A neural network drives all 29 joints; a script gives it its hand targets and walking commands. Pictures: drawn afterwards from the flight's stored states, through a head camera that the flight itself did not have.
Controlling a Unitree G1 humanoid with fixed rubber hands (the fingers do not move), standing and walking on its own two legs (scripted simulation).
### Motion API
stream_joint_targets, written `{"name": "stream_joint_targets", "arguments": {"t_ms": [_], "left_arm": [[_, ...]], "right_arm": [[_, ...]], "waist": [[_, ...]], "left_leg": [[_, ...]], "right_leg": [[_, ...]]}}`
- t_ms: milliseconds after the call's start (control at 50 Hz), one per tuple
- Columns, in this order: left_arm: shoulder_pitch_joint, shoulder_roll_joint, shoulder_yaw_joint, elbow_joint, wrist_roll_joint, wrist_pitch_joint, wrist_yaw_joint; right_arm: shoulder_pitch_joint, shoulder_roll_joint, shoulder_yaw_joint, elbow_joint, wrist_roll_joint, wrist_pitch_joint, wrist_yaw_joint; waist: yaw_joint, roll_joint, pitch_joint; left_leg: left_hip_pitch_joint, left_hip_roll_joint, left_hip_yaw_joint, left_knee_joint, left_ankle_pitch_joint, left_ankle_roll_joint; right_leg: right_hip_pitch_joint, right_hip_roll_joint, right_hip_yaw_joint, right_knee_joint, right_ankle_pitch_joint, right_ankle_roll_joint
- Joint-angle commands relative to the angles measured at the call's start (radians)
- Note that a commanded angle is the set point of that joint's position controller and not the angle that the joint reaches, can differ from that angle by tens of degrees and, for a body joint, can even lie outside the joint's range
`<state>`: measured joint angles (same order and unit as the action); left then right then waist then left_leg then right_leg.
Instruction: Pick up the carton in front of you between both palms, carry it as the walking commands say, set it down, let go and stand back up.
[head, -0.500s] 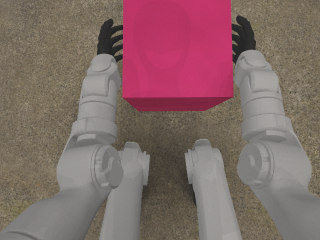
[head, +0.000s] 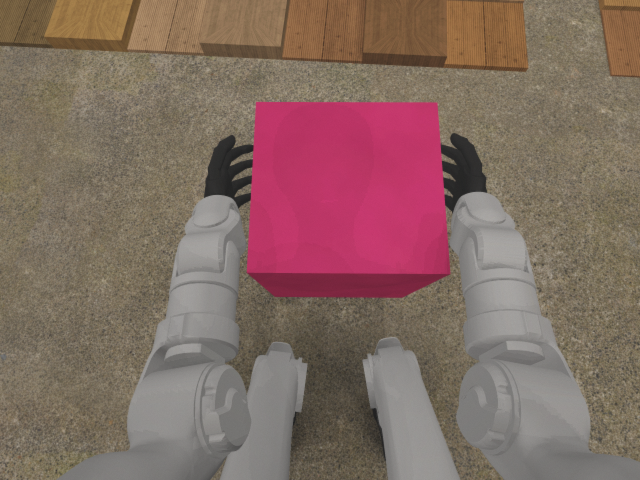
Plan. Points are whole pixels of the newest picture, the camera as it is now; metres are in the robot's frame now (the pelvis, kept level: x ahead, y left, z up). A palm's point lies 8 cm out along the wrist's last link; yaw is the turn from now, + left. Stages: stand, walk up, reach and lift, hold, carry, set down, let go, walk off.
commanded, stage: reach and lift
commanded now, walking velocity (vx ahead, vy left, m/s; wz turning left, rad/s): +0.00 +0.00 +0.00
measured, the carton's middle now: (341, 216) +0.45 -0.02 -0.12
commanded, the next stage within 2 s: hold in 1.90 s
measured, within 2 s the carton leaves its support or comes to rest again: neither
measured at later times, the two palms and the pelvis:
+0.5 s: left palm (157, 181) +0.40 +0.14 +0.11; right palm (528, 176) +0.40 -0.16 +0.11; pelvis +0.05 +0.00 +0.14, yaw +0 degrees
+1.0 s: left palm (30, 148) +0.36 +0.15 +0.23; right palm out of the picture +0.36 -0.15 +0.23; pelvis +0.07 +0.00 +0.21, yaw -1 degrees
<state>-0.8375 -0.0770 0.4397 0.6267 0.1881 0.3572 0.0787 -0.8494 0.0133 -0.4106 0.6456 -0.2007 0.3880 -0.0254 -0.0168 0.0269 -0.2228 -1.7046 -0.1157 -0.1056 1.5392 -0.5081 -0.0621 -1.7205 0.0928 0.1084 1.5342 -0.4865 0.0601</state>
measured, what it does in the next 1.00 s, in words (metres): rises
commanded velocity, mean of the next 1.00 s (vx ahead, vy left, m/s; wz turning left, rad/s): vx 0.00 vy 0.00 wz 0.00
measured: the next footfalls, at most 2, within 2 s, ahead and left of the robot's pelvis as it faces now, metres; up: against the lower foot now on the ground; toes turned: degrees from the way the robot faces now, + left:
none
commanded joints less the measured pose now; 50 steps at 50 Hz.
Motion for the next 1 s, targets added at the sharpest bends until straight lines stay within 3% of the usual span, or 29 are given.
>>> {"name": "stream_joint_targets", "arguments": {"t_ms": [0, 440, 720, 820, 980], "left_arm": [[-0.592, -1.087, -0.585, 0.060, -0.153, -0.011, -0.254], [-0.135, -1.102, -0.675, -0.006, -0.119, -0.042, -0.257], [0.111, -1.077, -0.766, -0.150, -0.143, 0.088, -0.289], [0.163, -1.067, -0.784, -0.224, -0.160, 0.168, -0.301], [0.094, -1.029, -0.671, -0.183, -0.108, 0.234, -0.329]], "right_arm": [[-0.573, 1.104, 0.564, 0.026, 0.166, -0.027, 0.249], [-0.136, 1.132, 0.644, -0.043, 0.130, -0.066, 0.238], [0.102, 1.124, 0.746, -0.199, 0.166, 0.061, 0.245], [0.144, 1.104, 0.769, -0.284, 0.174, 0.142, 0.251], [0.087, 1.078, 0.642, -0.230, 0.122, 0.206, 0.271]], "waist": [[-0.015, -0.027, -0.847], [-0.002, -0.024, -0.514], [0.009, -0.031, -0.252], [0.014, -0.021, -0.131], [0.013, -0.021, 0.066]], "left_leg": [[0.513, -0.072, 0.148, -0.233, 0.203, 0.020], [1.045, -0.025, 0.045, -0.696, 0.371, 0.039], [1.433, 0.008, 0.021, -1.012, 0.554, 0.045], [1.533, 0.020, 0.018, -1.109, 0.547, 0.044], [1.519, 0.026, 0.031, -1.174, 0.316, 0.053]], "right_leg": [[0.627, 0.072, -0.156, -0.227, 0.241, -0.023], [1.130, 0.038, -0.058, -0.678, 0.384, -0.046], [1.511, 0.007, -0.035, -0.996, 0.559, -0.037], [1.592, 0.002, -0.033, -1.095, 0.534, -0.041], [1.576, -0.004, -0.044, -1.161, 0.303, -0.052]]}}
